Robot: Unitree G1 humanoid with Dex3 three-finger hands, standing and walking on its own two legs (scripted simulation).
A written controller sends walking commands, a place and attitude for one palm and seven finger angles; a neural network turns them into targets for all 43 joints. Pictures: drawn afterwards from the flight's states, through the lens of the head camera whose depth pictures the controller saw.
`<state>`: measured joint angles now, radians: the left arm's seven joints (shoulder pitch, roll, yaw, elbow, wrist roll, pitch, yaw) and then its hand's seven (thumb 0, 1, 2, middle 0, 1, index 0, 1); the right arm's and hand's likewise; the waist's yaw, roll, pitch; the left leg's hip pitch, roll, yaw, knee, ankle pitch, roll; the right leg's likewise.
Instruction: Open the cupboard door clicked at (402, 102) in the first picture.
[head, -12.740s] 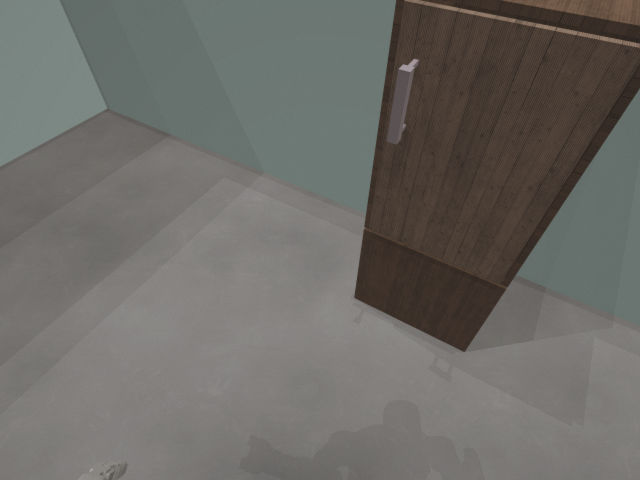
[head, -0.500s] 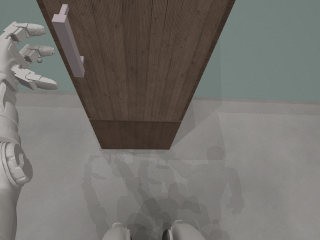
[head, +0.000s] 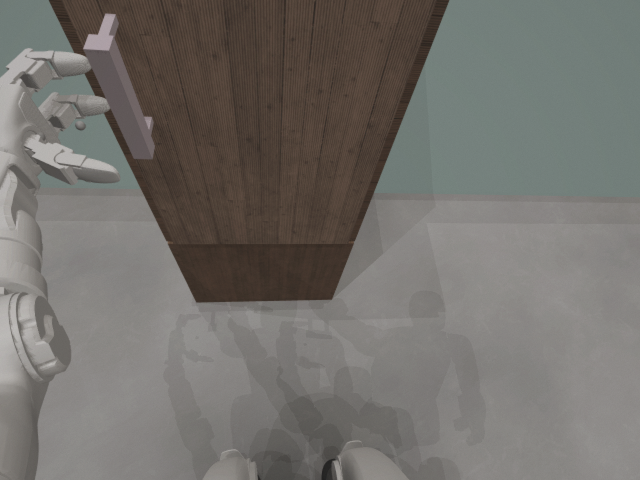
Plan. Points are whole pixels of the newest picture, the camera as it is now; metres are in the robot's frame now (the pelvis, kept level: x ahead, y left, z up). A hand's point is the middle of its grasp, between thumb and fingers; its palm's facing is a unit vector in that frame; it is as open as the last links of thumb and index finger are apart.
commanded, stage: slide the fingers in behind the handle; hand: left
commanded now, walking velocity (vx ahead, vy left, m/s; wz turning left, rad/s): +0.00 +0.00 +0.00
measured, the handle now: (128, 93) +0.55 +0.18 +0.12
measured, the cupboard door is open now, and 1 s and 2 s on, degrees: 0 0 0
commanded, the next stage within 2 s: close the thumb around the handle in 1.20 s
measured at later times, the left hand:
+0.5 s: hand (122, 125) +0.51 +0.18 +0.11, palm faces -0.04 -1.00 +0.03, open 13.9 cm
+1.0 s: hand (144, 127) +0.50 +0.16 +0.12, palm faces -0.03 -1.00 +0.00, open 14.0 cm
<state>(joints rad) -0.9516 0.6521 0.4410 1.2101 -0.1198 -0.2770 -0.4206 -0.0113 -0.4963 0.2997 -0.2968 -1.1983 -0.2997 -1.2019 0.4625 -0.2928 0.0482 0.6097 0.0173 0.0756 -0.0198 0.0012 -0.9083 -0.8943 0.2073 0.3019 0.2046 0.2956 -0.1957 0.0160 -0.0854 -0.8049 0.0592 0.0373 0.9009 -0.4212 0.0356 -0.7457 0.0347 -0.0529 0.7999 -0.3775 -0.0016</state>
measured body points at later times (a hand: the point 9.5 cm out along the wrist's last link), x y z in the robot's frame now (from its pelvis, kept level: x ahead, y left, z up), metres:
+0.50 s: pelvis -0.01 -0.01 +0.00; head +0.10 +0.01 +0.43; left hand +0.50 +0.24 +0.11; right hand +0.00 -0.27 -0.11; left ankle +0.00 +0.09 -0.69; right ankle +0.00 -0.13 -0.69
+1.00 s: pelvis -0.01 -0.01 +0.00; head +0.09 +0.00 +0.44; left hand +0.50 +0.21 +0.12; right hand +0.00 -0.28 -0.11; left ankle +0.00 +0.09 -0.69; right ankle +0.00 -0.13 -0.69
